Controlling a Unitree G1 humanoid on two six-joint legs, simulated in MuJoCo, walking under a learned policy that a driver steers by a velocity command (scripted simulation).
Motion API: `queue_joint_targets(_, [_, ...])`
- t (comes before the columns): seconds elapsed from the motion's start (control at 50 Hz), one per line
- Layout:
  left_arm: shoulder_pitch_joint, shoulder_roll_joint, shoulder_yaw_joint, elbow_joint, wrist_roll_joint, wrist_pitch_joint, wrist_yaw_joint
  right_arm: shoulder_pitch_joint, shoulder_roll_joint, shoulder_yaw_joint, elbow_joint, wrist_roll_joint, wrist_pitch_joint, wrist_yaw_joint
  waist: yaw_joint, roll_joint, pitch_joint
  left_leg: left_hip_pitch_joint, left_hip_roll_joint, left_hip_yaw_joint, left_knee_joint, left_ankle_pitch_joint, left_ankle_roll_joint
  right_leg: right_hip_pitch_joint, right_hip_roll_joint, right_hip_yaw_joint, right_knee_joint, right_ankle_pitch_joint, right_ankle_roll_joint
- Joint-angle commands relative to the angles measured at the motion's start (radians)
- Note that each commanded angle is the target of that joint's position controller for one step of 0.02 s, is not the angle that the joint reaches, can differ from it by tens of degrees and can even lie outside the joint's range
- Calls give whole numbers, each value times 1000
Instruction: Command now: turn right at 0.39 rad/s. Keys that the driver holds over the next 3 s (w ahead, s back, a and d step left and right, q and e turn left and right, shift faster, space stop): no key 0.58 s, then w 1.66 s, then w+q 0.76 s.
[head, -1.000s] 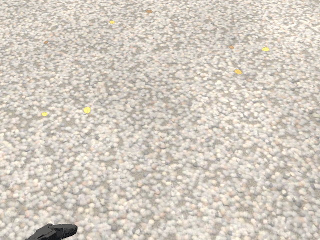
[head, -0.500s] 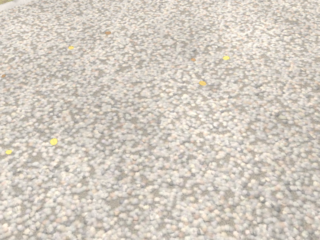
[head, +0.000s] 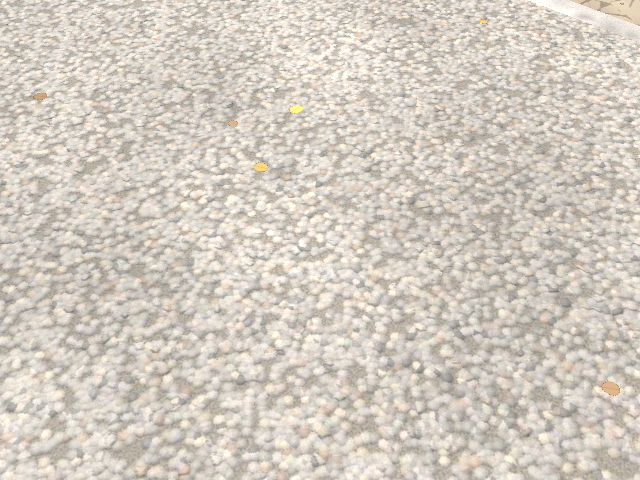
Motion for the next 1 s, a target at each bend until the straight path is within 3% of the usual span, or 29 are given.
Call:
queue_joint_targets(0.02, [-1, 103, 23, -65, 0, -8, 6, 43, -125, -32, -57, -18, -24, 7, -20, -54, -146, 177, 120, -67, -218, 222, 66, 51, -186, 220, -6, 81, -68])
queue_joint_targets(0.04, [68, 57, 8, -59, 20, -15, 2, 8, -182, -35, -82, -35, -16, 0, 40, 178, -148, 239, 306, -257, -243, 429, 157, -52, -54, 65, 182, -257, -5])
queue_joint_targets(0.06, [24, 120, 30, -80, 11, -24, 5, 14, -187, -35, -73, -61, -15, 5, 15, 291, -93, 148, 416, -414, -268, 463, 321, -165, 5, -37, 356, -454, 46])
queue_joint_targets(0.08, [33, 183, 51, -58, 15, -28, 9, -4, -157, -28, -82, -45, -19, 5, 4, 199, -79, 127, 409, -390, -270, 394, 348, -176, -37, -24, 512, -421, 80])
queue_joint_targets(0.1, [37, 183, 58, -38, 11, -24, 9, -27, -133, -21, -81, -29, -18, 2, 11, 156, -69, 127, 351, -312, -256, 343, 310, -189, -42, -23, 576, -359, 98])
queue_joint_targets(0.14, [56, 122, 44, -10, 11, -6, 12, -51, -99, -4, -78, -8, -16, -1, 11, 141, -55, 139, 283, -217, -235, 330, 268, -196, -50, -23, 609, -284, 134])
queue_joint_targets(0.2, [23, 46, 15, -17, 7, -9, 4, -35, -82, 7, -60, -16, -3, -2, -5, 180, -73, 162, 220, -120, -219, 373, 254, -115, -93, -114, 399, -248, 153])
queue_joint_targets(0.24, [-15, 17, -1, -25, 9, -15, -1, -7, -107, 2, -50, -17, 9, -3, -40, 211, -90, 175, 216, -113, -201, 388, 258, -34, -120, -171, 221, -265, 151])
queue_joint_targets(0.28, [6, 39, 6, -7, 1, -19, -4, 19, -127, 1, -39, -11, 19, -2, -42, 211, -98, 183, 226, -135, -177, 391, 260, 38, -113, -199, 51, -170, 139])
queue_joint_targets(0.32, [50, 51, 7, 22, 13, -22, -6, 47, -108, 12, -20, 1, 14, 2, -17, 174, -88, 128, 206, -123, -162, 375, 208, 181, -116, -191, -195, 65, 98])
queue_joint_targets(0.34, [57, 94, 11, 14, 23, -22, 1, 73, -96, 20, -13, -10, -1, 7, -29, 111, -111, 68, 189, -103, -145, 319, 150, 275, -185, -112, -176, 200, 66])
queue_joint_targets(0.36, [48, 164, 25, 17, 30, -20, 7, 101, -77, 26, -18, -30, -19, 16, -79, -43, -123, 39, 110, -14, -119, 211, 92, 270, -245, -55, -92, 296, 12])
queue_joint_targets(0.38, [36, 97, 12, 28, 32, -23, -3, 63, -58, 33, -11, -37, -23, 15, -55, -91, -130, 118, 78, 33, -123, 108, 44, 168, -240, -57, -99, 143, -28])
queue_joint_targets(0.4, [21, 53, -1, 24, 36, -29, -11, 18, -76, 30, -9, -36, -21, 14, -35, -63, -91, 126, 72, 38, -109, 111, 24, 129, -221, -59, -118, 57, -24])
queue_joint_targets(0.46, [29, 52, -7, 44, 36, -50, -9, 17, -75, 27, 6, -23, -4, 0, -32, -65, -32, 118, 76, 34, -97, 160, 30, 81, -200, -69, -129, 47, 7])
queue_joint_targets(0.58, [52, 36, -19, 72, 32, -63, -4, 46, -70, 25, 63, -19, 6, -12, -33, -32, -8, 130, 79, 32, -106, 162, 17, 62, -190, -70, -135, 32, 7])
queue_joint_targets(0.62, [83, 55, -13, 89, 25, -59, 1, 57, -63, 25, 85, -13, 8, -16, -18, -52, -19, 98, 33, 88, -50, -4, 16, 76, -189, -47, -175, -233, -20])
queue_joint_targets(0.66, [127, 118, 5, 96, 16, -54, 4, 15, -66, 22, 67, 1, -4, -15, 18, -137, 55, -72, 2, 142, 95, -148, 27, 80, -296, 126, -285, -559, -106])
queue_joint_targets(0.72, [158, 120, 8, 108, 10, -79, 9, -37, -78, 16, 33, 24, -48, 3, 35, -179, 132, -253, 83, 64, 248, -233, 90, 124, -430, 304, -359, -520, -201])
queue_joint_targets(0.76, [135, 108, 7, 103, -5, -86, 6, -22, -75, 20, 40, 27, -71, 24, 18, -140, 101, -233, 105, 67, 152, -230, 123, 182, -415, 235, -338, -393, -184])
queue_joint_targets(0.8, [65, 114, 9, 88, -17, -82, 0, 84, -67, 18, 96, 20, -82, 36, -49, -104, 33, 55, 54, 136, -43, 10, 123, 73, -329, 80, -286, -240, -136])
queue_joint_targets(0.82, [59, 98, 5, 86, -11, -80, -3, 175, -75, 9, 142, 13, -81, 37, -86, -87, -6, 221, 15, 162, -78, 105, 106, -1, -286, 22, -224, -196, -113])
queue_joint_targets(0.84, [53, 56, -7, 82, 0, -83, -4, 267, -95, -1, 173, 12, -78, 34, -122, -43, -37, 352, 42, 110, -94, 87, 106, -81, -238, -41, -107, -156, -78])
queue_joint_targets(0.86, [30, -22, -31, 54, 16, -92, -7, 375, -175, -18, 181, 10, -78, 25, -158, 178, -67, 467, 249, -215, -245, -73, 179, -229, -123, -173, 229, -187, 2])
queue_joint_targets(0.88, [34, 9, -19, 11, -6, -111, 1, 411, -249, -29, 182, -1, -86, 38, -146, 329, -66, 488, 421, -606, -386, -237, 317, -396, -54, -157, 468, -370, 26])
queue_joint_targets(0.9, [62, 70, -2, 27, -25, -125, -1, 319, -183, -8, 158, -1, -95, 40, -102, 199, 10, 432, 434, -594, -402, -343, 334, -472, -129, -93, 590, -329, 10])
queue_joint_targets(0.92, [66, 83, 1, 42, -30, -135, -9, 258, -140, 5, 139, 0, -98, 37, -81, 156, 68, 396, 389, -479, -402, -319, 302, -505, -173, -101, 609, -221, -9])
queue_joint_targets(0.94, [64, 72, 2, 56, -21, -142, -13, 225, -134, 9, 128, -5, -96, 36, -68, 122, 70, 383, 348, -390, -410, -231, 272, -502, -202, -123, 596, -135, -16])
queue_joint_targets(1.0, [35, 46, 3, 59, 0, -143, -34, 243, -92, 29, 133, -10, -84, 34, -66, 124, 44, 364, 262, -179, -416, 132, 230, -450, -235, -174, 522, 20, 0])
